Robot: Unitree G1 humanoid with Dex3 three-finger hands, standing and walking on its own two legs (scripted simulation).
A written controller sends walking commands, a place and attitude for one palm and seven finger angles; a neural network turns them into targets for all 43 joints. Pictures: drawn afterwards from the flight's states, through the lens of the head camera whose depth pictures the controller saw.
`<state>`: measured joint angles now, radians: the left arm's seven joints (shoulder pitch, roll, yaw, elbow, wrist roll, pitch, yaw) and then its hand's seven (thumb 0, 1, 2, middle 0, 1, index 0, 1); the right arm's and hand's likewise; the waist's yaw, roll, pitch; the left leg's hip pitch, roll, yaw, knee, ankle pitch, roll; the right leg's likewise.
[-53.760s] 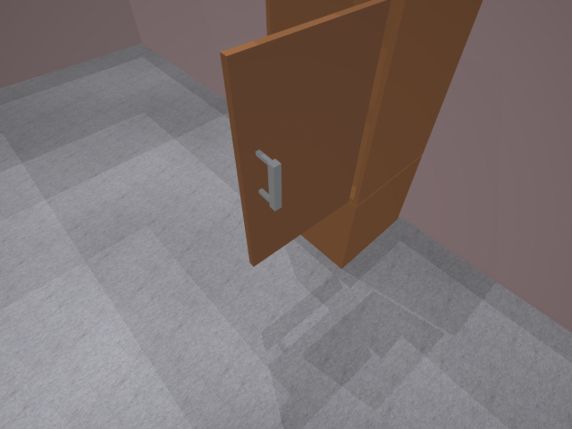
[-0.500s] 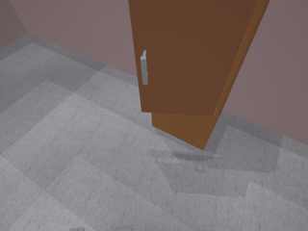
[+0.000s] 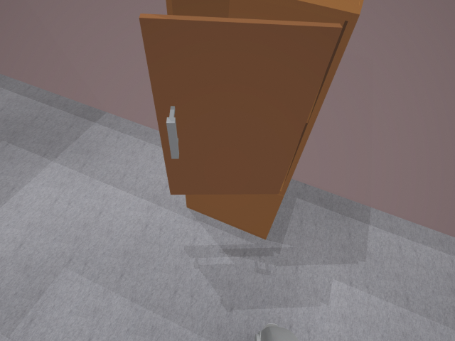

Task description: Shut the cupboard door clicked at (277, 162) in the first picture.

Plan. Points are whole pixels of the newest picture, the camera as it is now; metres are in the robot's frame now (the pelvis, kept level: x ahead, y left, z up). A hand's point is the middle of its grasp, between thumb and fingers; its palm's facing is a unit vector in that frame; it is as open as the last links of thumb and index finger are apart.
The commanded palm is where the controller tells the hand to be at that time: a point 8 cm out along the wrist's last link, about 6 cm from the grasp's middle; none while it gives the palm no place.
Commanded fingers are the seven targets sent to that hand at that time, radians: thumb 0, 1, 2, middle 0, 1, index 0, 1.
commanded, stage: take the last steps up to it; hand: left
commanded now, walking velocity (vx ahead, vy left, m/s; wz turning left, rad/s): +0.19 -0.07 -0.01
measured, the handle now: (173, 133) +0.58 +0.14 -0.02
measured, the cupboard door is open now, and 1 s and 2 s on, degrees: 26 26 26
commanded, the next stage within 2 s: come to a stop and stand still in 0.14 s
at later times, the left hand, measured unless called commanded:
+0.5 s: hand (162, 340) +0.16 +0.12 -0.19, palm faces +0.08 -0.98 -0.19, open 7.3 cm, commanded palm none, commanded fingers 0.00 0.90 0.90 -0.20 -0.30 -0.20 -0.30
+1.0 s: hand (143, 321) +0.19 +0.17 -0.18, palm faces +0.01 -0.97 -0.24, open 7.4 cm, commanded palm none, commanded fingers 0.00 0.90 0.90 -0.20 -0.30 -0.20 -0.30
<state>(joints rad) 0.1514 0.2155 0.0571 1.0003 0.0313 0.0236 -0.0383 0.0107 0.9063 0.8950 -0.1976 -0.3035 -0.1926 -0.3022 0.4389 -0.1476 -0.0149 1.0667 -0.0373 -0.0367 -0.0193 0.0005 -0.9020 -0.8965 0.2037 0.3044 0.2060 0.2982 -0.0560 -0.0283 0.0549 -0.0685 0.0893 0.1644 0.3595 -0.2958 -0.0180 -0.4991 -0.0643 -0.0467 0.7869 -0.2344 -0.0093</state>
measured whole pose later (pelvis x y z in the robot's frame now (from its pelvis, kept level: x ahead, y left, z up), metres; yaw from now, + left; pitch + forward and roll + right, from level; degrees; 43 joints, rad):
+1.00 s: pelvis +0.11 -0.03 -0.02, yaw -1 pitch -2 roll +0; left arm 0.26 0.21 0.01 0.88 0.02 0.02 0.04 0.01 0.90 0.89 -0.20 -0.30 -0.20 -0.30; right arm 0.23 -0.18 -0.03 0.92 -0.02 0.01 -0.01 0.00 -0.91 -0.90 0.20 0.30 0.20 0.30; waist 0.00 -0.02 0.03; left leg -0.26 -0.01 0.05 0.62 -0.32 0.03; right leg -0.23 -0.03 -0.07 0.61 -0.35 0.00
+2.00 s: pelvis +0.06 +0.01 -0.01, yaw +0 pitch -2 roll -1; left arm 0.36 0.17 -0.01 1.09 0.03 -0.01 0.04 0.01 0.90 0.89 -0.20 -0.30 -0.20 -0.30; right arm 0.25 -0.16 -0.02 1.10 -0.01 0.00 0.00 0.00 -0.91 -0.90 0.20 0.30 0.20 0.30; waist 0.01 -0.02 0.00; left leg -0.26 -0.05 0.05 0.42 -0.14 0.07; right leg -0.22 -0.05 -0.03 0.43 -0.17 0.04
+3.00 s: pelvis +0.16 -0.04 -0.02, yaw +2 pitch +0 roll -1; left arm 0.40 0.10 0.02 1.12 0.02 0.01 0.03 0.01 0.90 0.89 -0.20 -0.30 -0.19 -0.30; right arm 0.27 -0.11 -0.02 1.14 -0.01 -0.02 -0.05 0.00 -0.91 -0.90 0.20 0.30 0.20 0.30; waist 0.00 -0.05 0.03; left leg -0.22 0.03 0.05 0.60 -0.37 0.01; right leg -0.15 0.01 -0.09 0.53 -0.37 -0.02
